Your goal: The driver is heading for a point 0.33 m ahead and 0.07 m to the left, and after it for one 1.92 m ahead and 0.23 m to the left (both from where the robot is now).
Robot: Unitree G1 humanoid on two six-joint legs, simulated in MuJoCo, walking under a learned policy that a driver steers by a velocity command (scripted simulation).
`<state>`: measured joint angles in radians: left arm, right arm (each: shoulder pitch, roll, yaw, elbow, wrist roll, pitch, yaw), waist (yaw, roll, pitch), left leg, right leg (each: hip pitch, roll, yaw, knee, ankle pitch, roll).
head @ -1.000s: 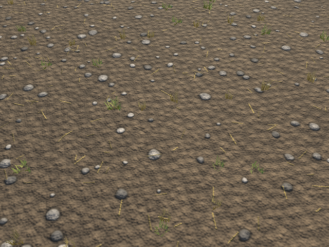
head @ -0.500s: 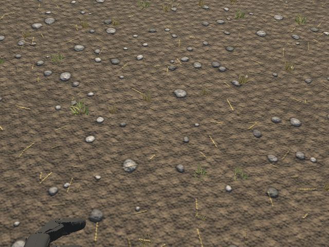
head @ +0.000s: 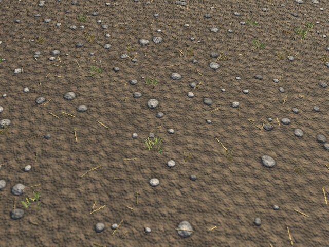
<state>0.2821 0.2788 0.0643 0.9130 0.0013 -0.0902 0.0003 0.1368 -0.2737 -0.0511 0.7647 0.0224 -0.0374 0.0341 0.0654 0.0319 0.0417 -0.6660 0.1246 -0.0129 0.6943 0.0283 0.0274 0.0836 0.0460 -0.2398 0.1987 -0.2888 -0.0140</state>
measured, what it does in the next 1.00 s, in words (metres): walks ahead: left foot, then right foot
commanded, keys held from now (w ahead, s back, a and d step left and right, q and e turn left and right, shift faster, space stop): w+q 0.12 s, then q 0.30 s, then no key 0.16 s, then e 0.42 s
